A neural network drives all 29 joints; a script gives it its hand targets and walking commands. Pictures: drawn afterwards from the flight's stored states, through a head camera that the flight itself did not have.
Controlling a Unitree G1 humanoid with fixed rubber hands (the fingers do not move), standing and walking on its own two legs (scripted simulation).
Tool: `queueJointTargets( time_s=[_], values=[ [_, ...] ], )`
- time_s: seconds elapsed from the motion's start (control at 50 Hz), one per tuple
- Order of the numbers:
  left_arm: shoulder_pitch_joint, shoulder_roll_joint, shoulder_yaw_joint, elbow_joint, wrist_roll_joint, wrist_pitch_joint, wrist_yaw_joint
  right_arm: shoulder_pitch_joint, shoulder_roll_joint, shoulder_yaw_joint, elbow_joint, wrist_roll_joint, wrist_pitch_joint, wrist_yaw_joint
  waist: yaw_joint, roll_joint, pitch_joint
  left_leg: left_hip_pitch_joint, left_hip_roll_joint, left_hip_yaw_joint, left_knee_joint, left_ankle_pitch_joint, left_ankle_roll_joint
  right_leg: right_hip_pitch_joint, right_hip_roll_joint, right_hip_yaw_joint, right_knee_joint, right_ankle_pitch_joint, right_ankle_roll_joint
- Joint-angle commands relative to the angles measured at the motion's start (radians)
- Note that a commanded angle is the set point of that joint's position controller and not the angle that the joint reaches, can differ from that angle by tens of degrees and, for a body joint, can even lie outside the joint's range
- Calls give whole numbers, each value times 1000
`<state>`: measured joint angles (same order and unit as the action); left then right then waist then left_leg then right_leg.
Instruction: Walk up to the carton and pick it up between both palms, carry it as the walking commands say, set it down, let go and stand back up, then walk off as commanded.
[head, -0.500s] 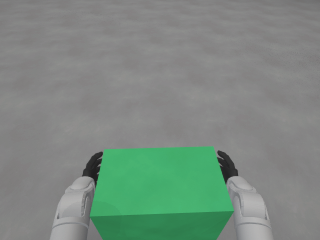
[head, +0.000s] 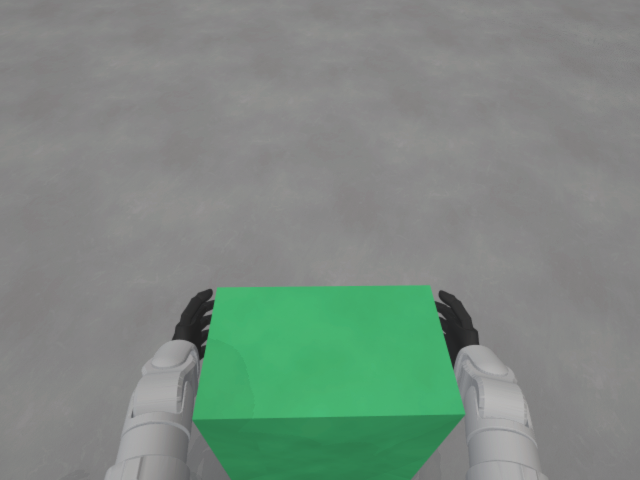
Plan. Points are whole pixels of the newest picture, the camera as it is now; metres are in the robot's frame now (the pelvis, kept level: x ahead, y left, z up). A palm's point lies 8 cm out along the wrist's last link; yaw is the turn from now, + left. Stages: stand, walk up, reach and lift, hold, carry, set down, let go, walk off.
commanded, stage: set down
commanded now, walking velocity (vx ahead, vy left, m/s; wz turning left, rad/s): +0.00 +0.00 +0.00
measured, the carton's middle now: (323, 394) +0.26 +0.00 -0.08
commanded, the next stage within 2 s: none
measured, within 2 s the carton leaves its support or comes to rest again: neither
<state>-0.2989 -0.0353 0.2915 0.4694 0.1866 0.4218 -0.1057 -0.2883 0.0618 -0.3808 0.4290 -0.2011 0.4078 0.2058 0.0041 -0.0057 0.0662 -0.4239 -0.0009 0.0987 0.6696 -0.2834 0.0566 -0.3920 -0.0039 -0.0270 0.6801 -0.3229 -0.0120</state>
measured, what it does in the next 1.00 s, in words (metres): lowers itself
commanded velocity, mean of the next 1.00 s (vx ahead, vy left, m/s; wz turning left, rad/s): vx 0.00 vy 0.00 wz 0.00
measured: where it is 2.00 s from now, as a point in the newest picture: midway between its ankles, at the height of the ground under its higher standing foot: outside the picture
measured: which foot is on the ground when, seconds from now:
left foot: down 0.00-1.00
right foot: down 0.00-1.00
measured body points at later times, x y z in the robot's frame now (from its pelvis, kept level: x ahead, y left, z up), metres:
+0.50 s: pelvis -0.03 -0.01 -0.06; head +0.11 +0.01 +0.37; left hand +0.33 +0.17 -0.13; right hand +0.33 -0.19 -0.11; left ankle +0.04 +0.08 -0.72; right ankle +0.02 -0.12 -0.72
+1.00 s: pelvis -0.04 -0.02 -0.13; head +0.15 +0.00 +0.28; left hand +0.36 +0.17 -0.20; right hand +0.36 -0.19 -0.20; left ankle +0.04 +0.08 -0.72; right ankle +0.02 -0.11 -0.72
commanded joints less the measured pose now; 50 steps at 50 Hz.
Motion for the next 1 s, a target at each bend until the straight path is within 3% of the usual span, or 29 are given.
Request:
queueJointTargets(
  time_s=[0.0,0.02,0.04,0.06,0.08,0.1,0.16,0.2,0.22,0.24,0.28,0.3,0.34,0.4,0.42,0.46,0.54,0.56,0.6,0.62,0.64,0.7,0.72,0.76,0.8,0.82,0.84,0.9,0.98],
  values=[
    [-438,-723,-500,-121,-135,-75,-78,-387,605,400,-71,22,-76,30,-77,5,-468,253,-19,-253,-17,422,-26,-62,99,122,-28,305,-42],
    [-443,-765,-516,-121,-143,-99,-79,-433,655,457,-51,32,-84,37,-10,61,-520,209,-63,-217,3,414,-44,16,97,137,-31,280,-47],
    [-497,-767,-577,-151,-150,-114,-87,-347,725,482,-55,36,-99,37,-79,-28,-545,284,-50,-236,21,502,-18,-98,115,133,-28,370,-30],
    [-494,-770,-571,-150,-163,-134,-87,-470,682,521,-144,95,-137,33,-32,73,-657,298,-64,-232,64,502,-26,-125,97,121,5,339,-30],
    [-439,-735,-563,-157,-159,-140,-74,-421,646,500,-108,80,-139,28,-22,61,-630,229,-56,-239,79,571,-37,-125,102,141,25,361,-37],
    [-509,-755,-629,-162,-189,-154,-64,-377,665,488,-72,75,-148,24,-99,74,-657,222,-69,-245,79,570,-36,-143,109,132,8,372,-30],
    [-462,-683,-476,-73,-140,-173,-91,-461,693,500,-53,105,-160,1,-10,-39,-559,8,-91,-209,97,346,1,-153,94,140,47,323,-12],
    [-438,-748,-448,62,-105,-167,-81,-577,698,512,-48,141,-167,5,11,-48,-543,-43,-85,-227,119,230,8,-261,100,123,90,194,-6],
    [-396,-665,-361,63,-67,-153,-76,-519,598,464,-19,116,-165,5,39,34,-528,-61,-99,-218,108,260,-5,-232,94,145,56,220,-23],
    [-411,-744,-483,-16,-108,-163,-81,-461,721,548,-40,126,-162,20,25,-79,-599,-27,-91,-238,113,363,-6,-164,112,144,64,314,-20],
    [-518,-713,-460,-8,-137,-184,-79,-577,637,504,-49,141,-192,6,3,-12,-692,-56,-92,-222,175,338,-7,-270,97,139,114,288,-12],
    [-531,-787,-574,-49,-160,-178,-87,-510,751,529,-24,174,-185,13,-71,11,-747,39,-82,-268,159,433,1,-264,111,120,118,330,-16],
    [-571,-776,-592,-98,-172,-210,-71,-550,698,552,-48,190,-219,10,-50,11,-902,-22,-109,-235,215,456,-33,-255,119,121,149,381,-13],
    [-587,-731,-514,-32,-145,-200,-57,-585,679,476,9,174,-197,25,-58,18,-807,-104,-79,-252,215,308,-28,-420,122,107,213,251,-18],
    [-546,-763,-471,13,-118,-182,-65,-651,678,509,-54,168,-195,26,-16,25,-770,-104,-105,-239,217,226,-32,-437,123,99,182,151,-13],
    [-667,-755,-470,-7,-123,-180,-61,-696,648,426,-22,160,-192,34,-60,107,-809,-147,-103,-245,216,37,-46,-472,112,94,224,38,-35],
    [-794,-848,-507,-32,-137,-168,-71,-773,772,470,4,180,-164,52,-63,36,-864,-136,-80,-274,258,-40,-43,-549,115,95,281,-30,-33],
    [-869,-870,-509,-41,-142,-156,-65,-767,748,417,81,153,-152,58,-110,95,-876,-146,-83,-269,275,-101,-59,-594,117,84,300,-68,-39],
    [-833,-904,-473,28,-113,-128,-59,-864,711,443,19,168,-150,70,-76,163,-905,-150,-90,-260,301,-166,-73,-603,113,99,308,-125,-50],
    [-798,-858,-451,60,-101,-121,-76,-829,752,451,7,155,-129,62,-101,39,-902,-207,-87,-245,331,-153,-63,-602,116,106,305,-103,-29],
    [-779,-795,-421,118,-61,-96,-78,-826,717,368,58,123,-109,59,-117,44,-813,-263,-87,-270,292,-174,-47,-624,121,90,303,-117,-23],
    [-794,-782,-399,64,-56,-112,-91,-760,807,454,54,131,-85,54,-18,38,-875,-381,-104,-196,394,-24,-47,-536,120,139,334,-23,-11],
    [-746,-854,-453,67,-104,-108,-105,-911,831,496,-60,194,-108,69,-30,37,-915,-277,-102,-242,385,29,-27,-606,133,90,391,7,3],
    [-819,-873,-442,81,-104,-116,-93,-850,820,437,75,172,-95,59,-72,84,-903,-320,-102,-244,378,40,-27,-666,134,81,405,34,0],
    [-842,-825,-480,-17,-118,-149,-88,-774,827,488,36,193,-105,51,-50,71,-987,-354,-122,-215,426,226,-17,-615,145,101,408,206,13],
    [-791,-836,-498,-22,-147,-146,-86,-692,819,476,60,171,-100,34,-128,-33,-1010,-362,-112,-216,457,265,-33,-573,158,98,395,239,12],
    [-765,-773,-429,46,-110,-140,-93,-741,823,471,60,179,-95,31,-37,46,-941,-428,-114,-203,463,173,-34,-649,132,106,427,158,23],
    [-786,-816,-474,52,-134,-145,-83,-777,766,447,71,178,-123,8,-90,43,-943,-460,-116,-223,489,159,-40,-717,146,91,437,120,7],
    [-776,-809,-510,32,-156,-177,-71,-876,752,562,-70,261,-159,-5,-46,51,-1179,-471,-141,-195,582,289,-41,-677,156,100,496,266,21]
  ],
)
